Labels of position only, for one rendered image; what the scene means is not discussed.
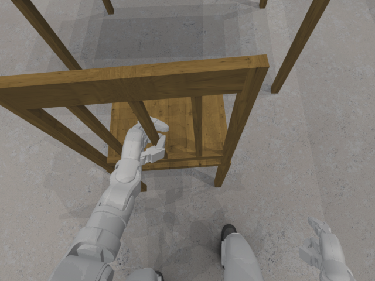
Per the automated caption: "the robot left forearm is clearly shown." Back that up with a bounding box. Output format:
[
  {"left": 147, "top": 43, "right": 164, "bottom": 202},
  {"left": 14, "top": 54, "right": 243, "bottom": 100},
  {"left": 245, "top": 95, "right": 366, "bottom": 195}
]
[{"left": 47, "top": 158, "right": 142, "bottom": 281}]

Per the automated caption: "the chair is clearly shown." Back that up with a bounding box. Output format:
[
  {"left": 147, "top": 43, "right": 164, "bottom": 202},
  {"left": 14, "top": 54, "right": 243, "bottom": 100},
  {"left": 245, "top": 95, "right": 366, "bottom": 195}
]
[{"left": 0, "top": 54, "right": 270, "bottom": 192}]

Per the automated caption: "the left robot hand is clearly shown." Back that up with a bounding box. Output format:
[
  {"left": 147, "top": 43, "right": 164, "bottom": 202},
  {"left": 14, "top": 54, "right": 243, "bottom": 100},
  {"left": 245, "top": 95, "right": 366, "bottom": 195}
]
[{"left": 121, "top": 117, "right": 169, "bottom": 166}]

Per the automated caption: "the robot right thigh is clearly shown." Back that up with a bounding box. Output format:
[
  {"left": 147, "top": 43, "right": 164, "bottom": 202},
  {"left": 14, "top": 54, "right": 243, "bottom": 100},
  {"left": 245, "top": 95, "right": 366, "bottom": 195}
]
[{"left": 221, "top": 237, "right": 265, "bottom": 281}]

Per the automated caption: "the robot right forearm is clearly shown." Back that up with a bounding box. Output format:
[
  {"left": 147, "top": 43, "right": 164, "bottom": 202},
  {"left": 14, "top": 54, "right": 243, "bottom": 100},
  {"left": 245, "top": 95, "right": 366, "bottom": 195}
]
[{"left": 319, "top": 260, "right": 356, "bottom": 281}]

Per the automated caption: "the robot left upper arm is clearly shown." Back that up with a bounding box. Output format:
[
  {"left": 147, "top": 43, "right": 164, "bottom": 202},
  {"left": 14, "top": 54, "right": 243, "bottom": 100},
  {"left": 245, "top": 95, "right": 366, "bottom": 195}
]
[{"left": 51, "top": 255, "right": 114, "bottom": 281}]

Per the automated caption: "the right robot shin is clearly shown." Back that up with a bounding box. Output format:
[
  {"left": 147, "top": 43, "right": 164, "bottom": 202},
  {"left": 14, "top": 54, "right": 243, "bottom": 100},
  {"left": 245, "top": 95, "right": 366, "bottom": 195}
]
[{"left": 226, "top": 233, "right": 244, "bottom": 239}]

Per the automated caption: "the right robot hand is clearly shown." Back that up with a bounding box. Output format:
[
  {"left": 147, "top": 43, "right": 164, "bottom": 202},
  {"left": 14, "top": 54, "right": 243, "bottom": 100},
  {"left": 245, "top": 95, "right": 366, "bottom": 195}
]
[{"left": 299, "top": 217, "right": 346, "bottom": 270}]

